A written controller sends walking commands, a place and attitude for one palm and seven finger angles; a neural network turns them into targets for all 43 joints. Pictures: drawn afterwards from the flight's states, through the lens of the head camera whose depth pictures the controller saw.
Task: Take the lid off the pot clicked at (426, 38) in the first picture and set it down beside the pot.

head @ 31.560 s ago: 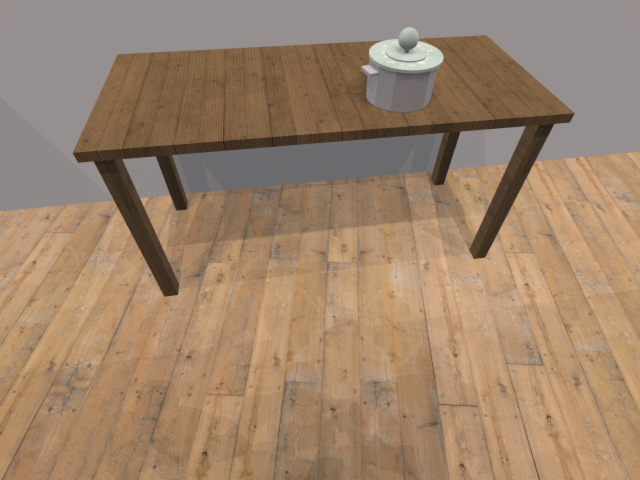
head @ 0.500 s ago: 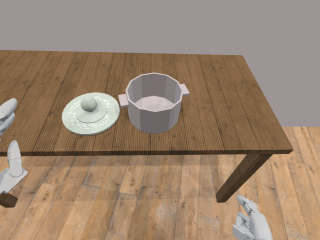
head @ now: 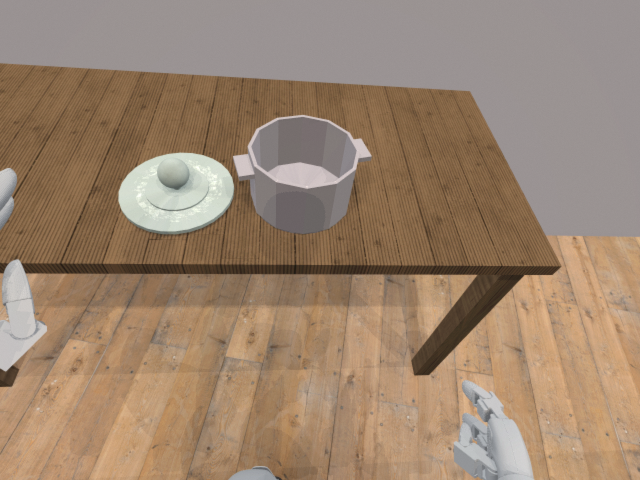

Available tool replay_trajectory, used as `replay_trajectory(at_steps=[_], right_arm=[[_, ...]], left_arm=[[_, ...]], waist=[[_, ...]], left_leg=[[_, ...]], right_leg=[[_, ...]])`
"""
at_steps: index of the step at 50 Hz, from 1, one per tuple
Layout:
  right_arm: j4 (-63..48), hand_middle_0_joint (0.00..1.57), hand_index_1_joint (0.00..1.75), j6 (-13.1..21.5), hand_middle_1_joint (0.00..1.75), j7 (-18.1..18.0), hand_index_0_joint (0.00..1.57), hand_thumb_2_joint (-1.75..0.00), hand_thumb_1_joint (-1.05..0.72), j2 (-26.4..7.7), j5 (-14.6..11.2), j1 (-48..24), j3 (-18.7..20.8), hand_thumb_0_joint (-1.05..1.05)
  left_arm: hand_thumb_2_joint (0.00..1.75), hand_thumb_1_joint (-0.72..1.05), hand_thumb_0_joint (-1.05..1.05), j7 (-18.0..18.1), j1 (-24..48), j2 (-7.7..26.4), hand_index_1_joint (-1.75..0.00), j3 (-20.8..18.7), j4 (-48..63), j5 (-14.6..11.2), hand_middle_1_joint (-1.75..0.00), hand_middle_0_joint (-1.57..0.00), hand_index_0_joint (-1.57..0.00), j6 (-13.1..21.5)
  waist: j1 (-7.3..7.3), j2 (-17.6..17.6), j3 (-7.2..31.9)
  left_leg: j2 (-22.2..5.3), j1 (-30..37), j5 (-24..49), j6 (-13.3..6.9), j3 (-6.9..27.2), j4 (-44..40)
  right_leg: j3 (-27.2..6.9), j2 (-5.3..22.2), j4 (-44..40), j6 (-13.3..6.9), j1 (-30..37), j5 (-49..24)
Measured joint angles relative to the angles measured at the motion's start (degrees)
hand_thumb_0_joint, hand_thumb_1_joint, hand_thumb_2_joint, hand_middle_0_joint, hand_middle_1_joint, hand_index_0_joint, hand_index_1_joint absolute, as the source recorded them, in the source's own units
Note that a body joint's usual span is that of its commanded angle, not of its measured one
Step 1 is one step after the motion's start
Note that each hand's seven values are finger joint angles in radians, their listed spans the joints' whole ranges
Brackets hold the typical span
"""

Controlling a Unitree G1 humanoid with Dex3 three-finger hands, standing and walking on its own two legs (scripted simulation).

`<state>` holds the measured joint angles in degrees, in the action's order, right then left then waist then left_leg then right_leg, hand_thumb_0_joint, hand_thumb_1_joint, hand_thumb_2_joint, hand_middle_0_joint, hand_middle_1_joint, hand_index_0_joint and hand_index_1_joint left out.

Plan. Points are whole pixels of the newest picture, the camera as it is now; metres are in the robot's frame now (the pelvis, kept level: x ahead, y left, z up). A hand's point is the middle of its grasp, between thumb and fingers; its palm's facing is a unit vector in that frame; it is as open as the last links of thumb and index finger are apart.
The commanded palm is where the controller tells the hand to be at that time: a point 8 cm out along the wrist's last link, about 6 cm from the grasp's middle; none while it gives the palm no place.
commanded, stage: step back with the hand held close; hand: left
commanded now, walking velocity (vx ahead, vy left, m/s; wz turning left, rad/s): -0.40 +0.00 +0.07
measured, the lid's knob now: (173, 173) +0.58 +0.31 -0.03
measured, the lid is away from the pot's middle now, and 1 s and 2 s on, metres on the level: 0.23 0.23 0.23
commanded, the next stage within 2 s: stop stepping back and stand still in 0.40 s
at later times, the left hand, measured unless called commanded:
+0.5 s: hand out of the picture +0.06 +0.24 +0.16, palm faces +0.42 -0.85 -0.32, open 7.4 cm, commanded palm -0.02 +0.27 +0.19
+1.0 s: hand out of the picture -0.07 +0.26 +0.13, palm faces +0.42 -0.85 -0.32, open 7.4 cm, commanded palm -0.13 +0.29 +0.19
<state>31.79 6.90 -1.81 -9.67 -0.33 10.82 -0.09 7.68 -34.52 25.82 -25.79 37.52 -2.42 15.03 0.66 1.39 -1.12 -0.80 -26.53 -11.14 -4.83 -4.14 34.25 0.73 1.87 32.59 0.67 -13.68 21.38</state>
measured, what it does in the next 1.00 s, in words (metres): walks backwards: right foot, then left foot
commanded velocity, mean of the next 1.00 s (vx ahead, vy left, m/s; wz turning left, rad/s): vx -0.06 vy -0.03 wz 0.04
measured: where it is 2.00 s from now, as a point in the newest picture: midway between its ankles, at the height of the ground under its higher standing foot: outside the picture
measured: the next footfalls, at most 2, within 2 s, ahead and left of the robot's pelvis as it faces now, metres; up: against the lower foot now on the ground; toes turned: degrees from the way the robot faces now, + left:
right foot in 0.04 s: -0.04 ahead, -0.18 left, +0.00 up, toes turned -3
left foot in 0.48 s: -0.11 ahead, +0.09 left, +0.00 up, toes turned +4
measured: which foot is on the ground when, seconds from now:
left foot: down 0.00-0.26, up 0.28-0.46, down 0.48-0.80, up 0.82-1.00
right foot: up 0.00-0.02, down 0.04-0.48, up 0.50-0.74, down 0.76-1.00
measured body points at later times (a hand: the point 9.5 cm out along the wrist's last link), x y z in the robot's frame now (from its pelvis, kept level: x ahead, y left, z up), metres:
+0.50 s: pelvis -0.13 -0.02 -0.02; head -0.12 +0.02 +0.43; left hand +0.04 +0.28 +0.17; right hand +0.06 -0.28 -0.06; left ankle -0.16 +0.09 -0.74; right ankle -0.08 -0.18 -0.73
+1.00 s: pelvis -0.25 +0.00 -0.02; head -0.28 +0.05 +0.42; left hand -0.10 +0.31 +0.15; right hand -0.10 -0.25 -0.08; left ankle -0.28 +0.07 -0.71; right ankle -0.23 -0.17 -0.73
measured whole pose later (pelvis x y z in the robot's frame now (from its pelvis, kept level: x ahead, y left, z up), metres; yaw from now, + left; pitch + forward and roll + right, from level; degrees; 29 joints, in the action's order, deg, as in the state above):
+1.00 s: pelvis -0.25 +0.00 -0.02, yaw +3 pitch -1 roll -5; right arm 33.1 1.8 -1.5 -12.9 -2.5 17.6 0.5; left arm 5.5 -32.1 21.7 -21.9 30.1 -3.2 10.7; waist -1.6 1.2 3.9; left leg -2.3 -23.9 -25.2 -3.0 0.0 58.7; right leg 4.8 2.0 41.8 2.3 -18.9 21.5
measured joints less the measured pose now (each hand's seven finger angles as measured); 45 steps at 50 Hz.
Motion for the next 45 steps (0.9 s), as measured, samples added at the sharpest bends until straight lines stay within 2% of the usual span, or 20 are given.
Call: replay_trajectory(at_steps=[2, 3, 6, 10, 12, 15, 17, 19, 21, 24, 26, 27, 28, 31, 33, 35, 38, 39, 42, 45], right_arm=[[0.1, 0.20, 0.30, 0.4, 0.30, 0.3, 0.20, -0.90, -0.90, 0.5, 0.3, -1.5, -0.9, 0.01], [0.1, 0.20, 0.30, 0.6, 0.30, 0.5, 0.20, -0.90, -0.90, 0.6, 0.4, -2.6, -1.2, 0.01], [-0.3, 0.20, 0.30, 0.4, 0.30, 0.9, 0.20, -0.89, -0.90, 0.8, 0.7, -4.4, -1.6, 0.01], [-1.7, 0.20, 0.30, -0.9, 0.30, 1.2, 0.20, -0.89, -0.90, 0.7, 0.0, -3.0, -1.2, 0.01], [-2.1, 0.20, 0.30, -1.8, 0.30, 1.0, 0.21, -0.89, -0.90, 0.1, -0.5, -1.2, -0.4, 0.01], [-0.6, 0.20, 0.30, -2.9, 0.30, 0.4, 0.20, -0.89, -0.90, -1.1, -1.1, 1.3, 1.1, 0.01], [1.6, 0.20, 0.30, -3.9, 0.30, -0.3, 0.20, -0.89, -0.90, -1.9, -1.1, 2.4, 2.3, 0.01], [2.7, 0.20, 0.30, -4.8, 0.30, -1.1, 0.20, -0.90, -0.90, -2.6, -1.2, 3.0, 2.9, 0.01], [2.7, 0.20, 0.30, -4.7, 0.30, -1.7, 0.20, -0.90, -0.90, -3.5, -1.3, 2.8, 3.0, 0.01], [1.3, 0.20, 0.30, -3.0, 0.30, -2.0, 0.20, -0.90, -0.91, -4.7, -1.7, 0.8, 2.9, 0.01], [2.7, 0.19, 0.30, -0.7, 0.30, -1.0, 0.20, -0.90, -0.91, -3.3, -0.8, -1.9, 3.2, 0.01], [2.9, 0.19, 0.30, -0.4, 0.30, 0.2, 0.20, -0.90, -0.91, -2.7, -0.8, -2.8, 3.1, 0.01], [2.7, 0.19, 0.30, 0.2, 0.30, 0.7, 0.20, -0.90, -0.91, -1.8, -0.3, -3.6, 2.4, 0.01], [0.1, 0.20, 0.30, 2.4, 0.30, 2.9, 0.20, -0.90, -0.90, 1.7, -0.2, -2.3, 1.0, 0.01], [-1.3, 0.20, 0.30, 2.7, 0.30, 4.1, 0.20, -0.90, -0.90, 2.9, -0.5, -0.2, 0.6, 0.01], [-2.0, 0.20, 0.30, 2.3, 0.30, 4.5, 0.20, -0.89, -0.90, 2.9, -0.7, 2.0, 0.4, 0.01], [-2.6, 0.20, 0.30, 0.6, 0.30, 3.7, 0.20, -0.89, -0.90, 2.0, -1.0, 4.5, -0.3, 0.01], [-2.6, 0.20, 0.30, -0.2, 0.30, 3.3, 0.20, -0.90, -0.90, 1.5, -1.3, 4.7, -0.5, 0.01], [-0.6, 0.20, 0.30, -3.1, 0.30, 2.1, 0.20, -0.90, -0.90, -1.0, -2.2, 4.3, 0.0, 0.01], [2.0, 0.20, 0.30, -6.0, 0.30, 1.6, 0.20, -0.89, -0.90, -1.9, -2.6, 5.5, 0.4, 0.01]], left_arm=[[0.90, 0.89, 0.01, -0.7, 1.6, -0.5, -0.30, 1.3, -0.5, 0.0, -0.30, -0.21, -0.21, 0.1], [0.90, 0.89, 0.01, -1.1, 2.5, -0.8, -0.30, 2.1, -0.8, 0.1, -0.30, -0.21, -0.21, 0.1], [0.90, 0.89, 0.01, -2.5, 3.6, -0.4, -0.30, 4.1, -0.4, 0.1, -0.30, -0.21, -0.21, -0.2], [0.90, 0.89, 0.02, -4.2, -1.0, 2.8, -0.30, 3.0, 2.6, -0.9, -0.30, -0.22, -0.22, 0.0], [0.90, 0.89, 0.01, -4.5, -4.2, 4.3, -0.30, 1.7, 3.7, -1.4, -0.30, -0.22, -0.22, 0.4], [0.90, 0.88, 0.01, -3.9, -7.0, 4.6, -0.30, 1.0, 4.0, -1.8, -0.30, -0.22, -0.22, 1.1], [0.90, 0.88, 0.01, -3.2, -6.5, 2.7, -0.30, 1.7, 2.4, -1.4, -0.30, -0.22, -0.22, 0.8], [0.90, 0.88, 0.01, -2.5, -3.7, 0.1, -0.30, 2.6, -0.7, -1.1, -0.30, -0.22, -0.22, 0.1], [0.90, 0.88, 0.01, -1.4, 0.4, -2.1, -0.30, 3.4, -4.1, -0.7, -0.30, -0.22, -0.22, -0.2], [0.90, 0.89, 0.01, -0.2, 5.5, -3.8, -0.30, 4.0, -5.7, -0.7, -0.30, -0.22, -0.22, -0.5], [0.90, 0.89, 0.01, -0.7, 8.6, -3.4, -0.30, 4.6, -8.3, 0.1, -0.30, -0.21, -0.21, 0.2], [0.90, 0.89, 0.01, -1.5, 10.3, -3.5, -0.30, 5.3, -9.0, 0.1, -0.30, -0.21, -0.21, -2.4], [0.90, 0.89, 0.01, -2.0, 9.6, -3.2, -0.30, 4.9, -7.8, -0.4, -0.30, -0.21, -0.21, -3.7], [0.90, 0.89, 0.02, -1.8, 1.6, 0.0, -0.30, 2.3, 1.9, -1.0, -0.30, -0.21, -0.21, -4.4], [0.90, 0.89, 0.02, -1.6, -3.1, 2.2, -0.30, 1.0, 9.0, -1.0, -0.30, -0.21, -0.21, -3.9], [0.90, 0.89, 0.02, -1.2, -6.0, 4.2, -0.30, -0.3, 13.1, -1.0, -0.30, -0.21, -0.21, -2.3], [0.90, 0.89, 0.01, -0.9, -6.1, 6.8, -0.30, -3.3, 11.2, -1.1, -0.30, -0.22, -0.21, 0.4], [0.90, 0.89, 0.01, -1.1, -4.8, 7.1, -0.30, -3.8, 8.6, -1.3, -0.30, -0.22, -0.22, 1.0], [0.90, 0.89, 0.01, -2.3, 2.1, 4.5, -0.30, -1.0, -2.0, -1.8, -0.30, -0.22, -0.22, 0.7], [0.90, 0.89, 0.00, -2.6, 4.5, 1.5, -0.30, 0.6, -9.3, -2.0, -0.30, -0.22, -0.22, -1.6]], waist=[[0.28, 0.3, -0.9], [0.36, 0.0, -1.7], [-0.88, -1.3, -4.6], [-2.13, -1.7, -4.6], [-2.63, -2.0, -3.5], [-2.06, -0.7, -0.8], [-1.54, 0.6, 1.9], [-1.43, 1.2, 4.1], [-1.79, 1.1, 4.7], [-3.06, 0.5, 2.4], [-2.42, 3.9, -0.9], [-1.44, 4.7, -2.7], [-1.39, 5.0, -3.8], [-3.14, 5.1, -3.9], [-3.38, 4.3, -2.9], [-3.06, 2.6, -1.1], [-2.51, 0.0, 1.6], [-2.07, -0.8, 2.1], [-2.97, -6.0, 1.5], [-2.23, -4.6, 3.5]], left_leg=[[-0.8, -1.3, 1.3, 0.4, -0.6, -0.4], [-1.5, -1.8, 2.0, 0.6, -0.7, -0.7], [-3.1, -2.5, 4.9, 1.4, 0.7, -2.1], [-4.1, -3.3, 7.5, 2.5, 2.6, -2.8], [-3.9, -4.2, 4.5, 3.2, 3.8, -0.8], [-1.5, -6.1, -8.1, 5.2, 4.9, 10.9], [0.5, -5.9, -11.8, 5.7, 4.8, 22.8], [1.0, -3.6, -13.5, 6.0, 4.8, 28.6], [0.2, 0.5, -14.3, 6.0, 5.5, 26.2], [-1.6, 8.0, -14.6, 5.2, 6.5, 9.3], [0.5, 6.8, -14.4, 4.3, 4.8, 7.8], [0.7, 6.3, -11.3, 3.9, 3.9, 7.8], [0.1, 6.1, -9.5, 3.7, 3.4, 7.3], [-2.0, 4.7, -7.1, 4.0, 3.8, 5.6], [-3.0, 4.0, -6.2, 4.4, 4.2, 5.0], [-3.5, 3.1, -5.6, 4.5, 4.4, 5.2], [-3.1, 0.9, -6.1, 4.4, 4.4, 7.8], [-2.9, -0.1, -6.7, 4.3, 4.0, 9.6], [-2.2, -3.6, -13.5, 3.8, 6.5, 21.8], [0.5, -5.2, -13.4, 3.7, 5.2, 38.0]], right_leg=[[0.1, 0.3, -4.2, 0.4, 2.2, -1.2], [0.3, -0.1, -5.7, 1.4, 2.3, -1.0], [1.6, -1.9, -6.9, 2.2, 1.6, -5.0], [3.0, -3.3, -4.7, 1.4, 0.0, -5.5], [4.2, -3.4, -3.3, 0.9, -0.3, -5.1], [4.3, -1.8, -0.4, 0.4, -0.9, -3.9], [3.5, -0.1, 0.8, 0.7, -1.2, -3.6], [3.2, 1.0, 1.1, 1.1, -1.9, -3.9], [3.7, 1.5, 2.1, 1.6, -3.4, -4.3], [5.2, 2.2, 6.1, 2.5, -7.8, -4.4], [2.1, 3.7, 11.7, 2.4, -12.0, -2.6], [-0.4, 2.7, 16.1, 2.1, -13.8, 1.4], [-1.8, 1.0, 20.6, 2.1, -15.3, 5.4], [-3.1, -3.5, 31.0, 1.6, -17.7, 6.8], [-1.9, -3.9, 29.2, 1.2, -15.6, 4.1], [-0.3, -3.2, 21.1, 0.7, -11.2, 1.4], [2.1, -1.7, 6.9, 0.3, -2.7, -2.3], [2.8, -1.2, 3.7, 0.5, -0.8, 1.1], [5.3, -1.9, 5.9, 1.3, -0.6, 1.7], [4.8, -0.6, 7.7, 1.5, -1.0, 1.1]])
